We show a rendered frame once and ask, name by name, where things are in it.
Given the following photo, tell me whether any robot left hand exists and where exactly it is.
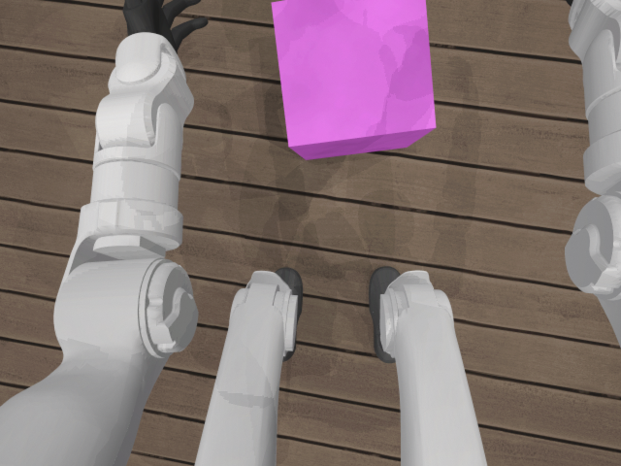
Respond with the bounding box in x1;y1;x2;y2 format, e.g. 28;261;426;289
122;0;208;54

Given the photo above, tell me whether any carton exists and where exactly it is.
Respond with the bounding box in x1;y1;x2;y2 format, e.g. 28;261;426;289
272;0;436;160

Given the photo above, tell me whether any right robot upper arm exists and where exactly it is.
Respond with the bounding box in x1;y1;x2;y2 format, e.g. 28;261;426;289
565;190;621;348

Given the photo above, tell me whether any left robot upper arm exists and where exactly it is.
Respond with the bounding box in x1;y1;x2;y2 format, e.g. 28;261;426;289
0;257;199;466

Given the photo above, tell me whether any left robot shin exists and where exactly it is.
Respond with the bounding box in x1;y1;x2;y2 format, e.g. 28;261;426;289
229;271;290;322

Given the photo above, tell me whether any robot left forearm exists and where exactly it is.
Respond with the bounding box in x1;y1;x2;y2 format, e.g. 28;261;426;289
53;32;194;345

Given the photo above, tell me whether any left robot thigh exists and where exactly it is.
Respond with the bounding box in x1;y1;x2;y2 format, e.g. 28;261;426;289
194;283;298;466

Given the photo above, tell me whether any robot right forearm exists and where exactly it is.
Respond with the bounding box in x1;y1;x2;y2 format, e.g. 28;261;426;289
569;0;621;195

